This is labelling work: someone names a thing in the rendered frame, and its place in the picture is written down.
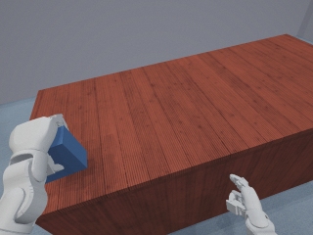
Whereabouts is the robot right hand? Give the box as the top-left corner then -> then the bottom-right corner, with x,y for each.
226,174 -> 263,218

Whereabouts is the robot left hand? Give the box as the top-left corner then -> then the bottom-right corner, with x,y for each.
9,114 -> 68,176

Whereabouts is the table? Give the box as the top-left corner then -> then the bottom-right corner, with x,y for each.
29,34 -> 313,235

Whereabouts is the sponge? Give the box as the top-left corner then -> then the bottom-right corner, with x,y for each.
45,125 -> 88,184

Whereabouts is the robot left forearm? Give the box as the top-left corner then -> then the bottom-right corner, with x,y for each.
0,149 -> 49,235

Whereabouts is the robot right forearm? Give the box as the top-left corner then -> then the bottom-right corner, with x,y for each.
245,209 -> 278,235

